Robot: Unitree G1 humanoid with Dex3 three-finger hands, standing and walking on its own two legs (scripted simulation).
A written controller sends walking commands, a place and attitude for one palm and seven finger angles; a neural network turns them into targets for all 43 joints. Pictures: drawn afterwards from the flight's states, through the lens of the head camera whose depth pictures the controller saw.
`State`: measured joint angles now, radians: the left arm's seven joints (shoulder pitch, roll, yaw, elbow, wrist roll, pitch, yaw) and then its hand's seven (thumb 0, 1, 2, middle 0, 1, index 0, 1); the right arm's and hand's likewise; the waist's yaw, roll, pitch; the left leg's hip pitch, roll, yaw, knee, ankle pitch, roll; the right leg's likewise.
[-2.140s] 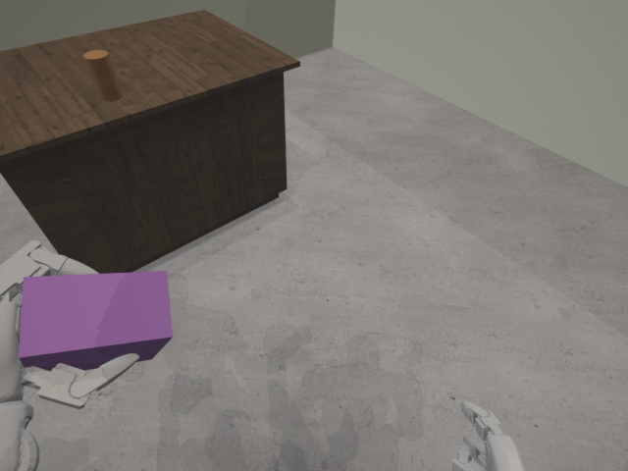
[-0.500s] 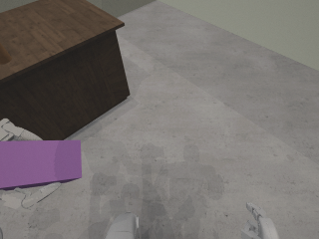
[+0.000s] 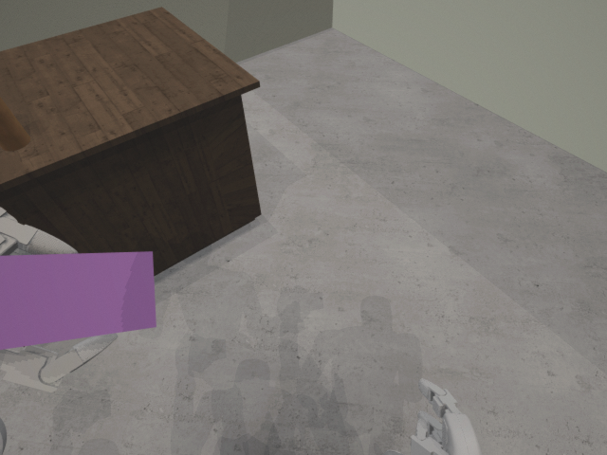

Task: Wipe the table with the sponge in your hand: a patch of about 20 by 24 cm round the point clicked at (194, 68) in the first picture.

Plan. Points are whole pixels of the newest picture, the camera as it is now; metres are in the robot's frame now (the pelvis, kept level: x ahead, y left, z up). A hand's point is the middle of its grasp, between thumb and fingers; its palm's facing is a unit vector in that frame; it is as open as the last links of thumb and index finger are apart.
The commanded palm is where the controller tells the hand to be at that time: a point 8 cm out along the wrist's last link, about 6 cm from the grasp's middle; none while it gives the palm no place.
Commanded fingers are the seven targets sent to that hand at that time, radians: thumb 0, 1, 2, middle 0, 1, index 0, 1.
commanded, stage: walk to a spot facing it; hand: left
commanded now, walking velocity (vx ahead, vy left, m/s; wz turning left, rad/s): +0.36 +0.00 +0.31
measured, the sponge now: (94, 298) +0.22 +0.21 +0.18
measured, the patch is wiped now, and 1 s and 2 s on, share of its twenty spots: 0.00 0.00 0.00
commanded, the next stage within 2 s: none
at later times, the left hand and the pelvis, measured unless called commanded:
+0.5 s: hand (117, 195) +0.34 +0.24 +0.18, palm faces +0.52 -0.72 -0.46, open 10.3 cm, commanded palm +0.26 +0.27 +0.18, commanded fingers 0.00 0.10 1.30 -1.20 -1.60 -1.20 -1.60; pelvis +0.15 -0.03 -0.02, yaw +10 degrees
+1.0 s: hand (156, 194) +0.36 +0.21 +0.16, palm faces +0.72 -0.53 -0.45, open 10.2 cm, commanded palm +0.28 +0.22 +0.18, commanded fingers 0.00 0.10 1.30 -1.20 -1.60 -1.20 -1.60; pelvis +0.27 -0.10 +0.00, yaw +29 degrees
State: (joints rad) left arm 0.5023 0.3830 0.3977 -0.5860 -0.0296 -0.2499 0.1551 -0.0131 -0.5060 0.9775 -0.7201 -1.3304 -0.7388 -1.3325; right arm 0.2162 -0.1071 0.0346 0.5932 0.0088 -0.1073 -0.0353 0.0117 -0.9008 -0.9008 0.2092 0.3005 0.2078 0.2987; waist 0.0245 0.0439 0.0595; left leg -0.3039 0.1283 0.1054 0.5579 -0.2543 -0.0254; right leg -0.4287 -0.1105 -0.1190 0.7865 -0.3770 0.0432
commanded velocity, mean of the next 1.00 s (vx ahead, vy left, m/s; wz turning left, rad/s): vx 0.21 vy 0.00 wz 0.56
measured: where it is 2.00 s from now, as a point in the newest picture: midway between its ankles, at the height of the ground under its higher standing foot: (382, 447)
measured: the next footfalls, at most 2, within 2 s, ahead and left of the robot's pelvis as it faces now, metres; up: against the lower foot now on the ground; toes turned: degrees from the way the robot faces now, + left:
right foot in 0.06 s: +0.09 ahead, -0.15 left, +0.00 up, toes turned -9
left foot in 0.44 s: +0.24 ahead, +0.09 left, +0.00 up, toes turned +19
